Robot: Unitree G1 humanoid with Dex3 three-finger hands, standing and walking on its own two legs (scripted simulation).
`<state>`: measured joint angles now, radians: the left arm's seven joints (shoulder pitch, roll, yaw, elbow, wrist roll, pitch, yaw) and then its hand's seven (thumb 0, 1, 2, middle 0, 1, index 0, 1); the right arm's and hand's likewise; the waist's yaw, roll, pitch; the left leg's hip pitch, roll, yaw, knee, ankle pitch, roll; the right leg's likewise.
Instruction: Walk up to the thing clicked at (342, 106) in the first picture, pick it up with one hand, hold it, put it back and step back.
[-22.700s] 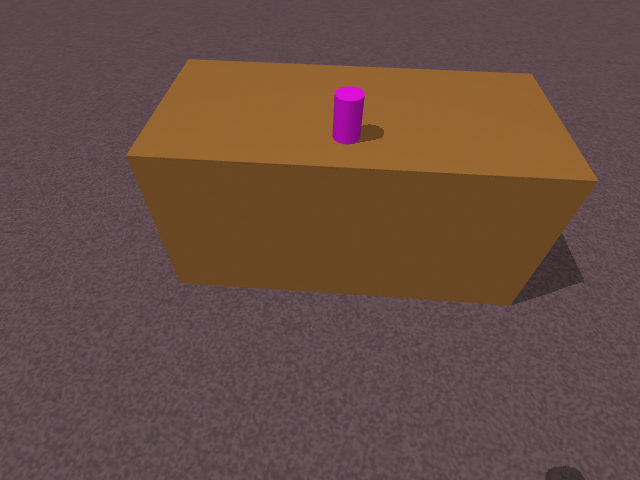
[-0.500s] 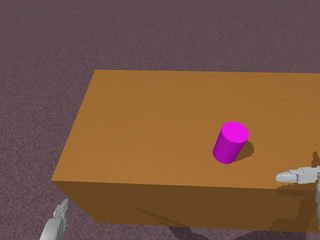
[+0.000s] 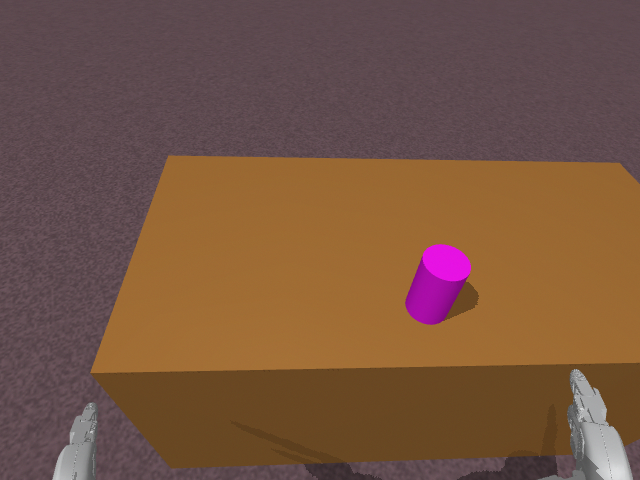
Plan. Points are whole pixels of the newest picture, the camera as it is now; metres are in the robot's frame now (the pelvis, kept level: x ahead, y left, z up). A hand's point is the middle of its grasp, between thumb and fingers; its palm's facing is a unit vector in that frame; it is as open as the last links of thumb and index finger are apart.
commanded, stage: sink last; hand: right
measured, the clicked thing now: (435, 285) +0.46 -0.23 -0.08
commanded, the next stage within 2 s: home in 0.26 s
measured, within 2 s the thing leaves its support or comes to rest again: neither
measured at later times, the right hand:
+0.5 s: hand (550, 458) +0.16 -0.28 -0.02, palm faces +0.32 +0.87 -0.37, open 17.4 cm
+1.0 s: hand (448, 459) +0.18 -0.18 -0.08, palm faces +0.06 +0.98 -0.20, open 17.5 cm
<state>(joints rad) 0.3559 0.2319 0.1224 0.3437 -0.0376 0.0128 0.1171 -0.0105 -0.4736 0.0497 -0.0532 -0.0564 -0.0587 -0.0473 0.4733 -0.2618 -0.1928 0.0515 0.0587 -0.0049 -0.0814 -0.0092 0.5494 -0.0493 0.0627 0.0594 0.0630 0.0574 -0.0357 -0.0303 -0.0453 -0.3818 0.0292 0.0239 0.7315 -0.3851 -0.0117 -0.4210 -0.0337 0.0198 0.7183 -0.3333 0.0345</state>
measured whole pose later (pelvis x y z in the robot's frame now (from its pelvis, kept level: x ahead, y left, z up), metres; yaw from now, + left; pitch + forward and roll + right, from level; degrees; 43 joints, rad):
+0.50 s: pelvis -0.01 +0.00 +0.01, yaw +0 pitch +1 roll +0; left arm 0.34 0.23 0.07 0.41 -0.02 -0.08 0.11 -0.01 -0.40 0.16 -0.09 -0.11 -0.09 -0.11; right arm 0.38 -0.29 -0.25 0.27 0.04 -0.11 -0.07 -0.01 0.53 -0.06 0.06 0.06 0.06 0.06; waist -0.03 0.00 -0.01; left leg -0.34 0.03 0.02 0.67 -0.34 -0.01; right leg -0.37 -0.04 0.01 0.65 -0.29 0.04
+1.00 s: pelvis +0.00 -0.01 +0.01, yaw +1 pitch +0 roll +0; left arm 0.24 0.18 -0.01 0.53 -0.01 -0.07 0.08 0.01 0.83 0.86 -0.19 -0.29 -0.19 -0.29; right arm 0.26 -0.18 -0.01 0.48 0.01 -0.06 -0.06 -0.01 0.56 -0.04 0.06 0.05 0.06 0.05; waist 0.01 0.02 0.02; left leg -0.28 0.02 0.01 0.58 -0.30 -0.02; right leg -0.32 -0.04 0.00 0.59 -0.27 0.03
